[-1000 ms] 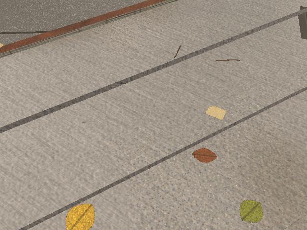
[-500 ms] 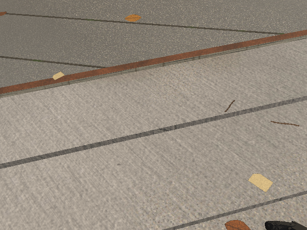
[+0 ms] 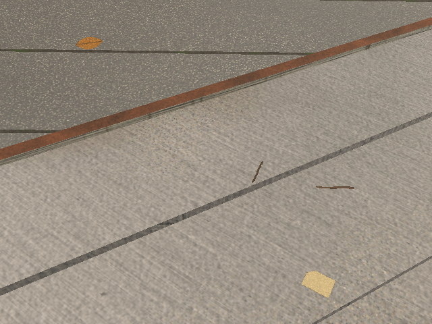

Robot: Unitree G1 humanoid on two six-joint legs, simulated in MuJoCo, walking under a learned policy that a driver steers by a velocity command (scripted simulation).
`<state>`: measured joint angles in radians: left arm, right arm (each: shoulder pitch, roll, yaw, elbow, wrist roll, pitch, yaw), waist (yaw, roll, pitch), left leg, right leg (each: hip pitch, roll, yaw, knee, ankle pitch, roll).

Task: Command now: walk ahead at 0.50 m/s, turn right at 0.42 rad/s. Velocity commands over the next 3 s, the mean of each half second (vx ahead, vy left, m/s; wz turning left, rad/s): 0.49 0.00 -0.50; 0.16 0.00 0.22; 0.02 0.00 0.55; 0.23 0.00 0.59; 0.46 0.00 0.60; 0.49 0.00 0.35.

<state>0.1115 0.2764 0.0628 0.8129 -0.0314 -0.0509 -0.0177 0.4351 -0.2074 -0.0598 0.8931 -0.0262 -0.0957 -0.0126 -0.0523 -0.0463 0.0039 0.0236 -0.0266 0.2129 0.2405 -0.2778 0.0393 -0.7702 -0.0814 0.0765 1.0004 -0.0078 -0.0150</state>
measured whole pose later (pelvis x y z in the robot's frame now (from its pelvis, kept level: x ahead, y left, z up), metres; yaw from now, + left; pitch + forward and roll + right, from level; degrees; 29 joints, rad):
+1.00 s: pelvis +0.43 -0.06 +0.02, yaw -7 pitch +3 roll +0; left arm 0.13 0.24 0.03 0.69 0.00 0.01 0.03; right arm 0.21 -0.29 -0.07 0.65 0.01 0.03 -0.04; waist -0.04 0.01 0.02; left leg -0.47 -0.09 -0.10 0.51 -0.08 0.03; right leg -0.45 0.03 0.09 0.67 -0.32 0.06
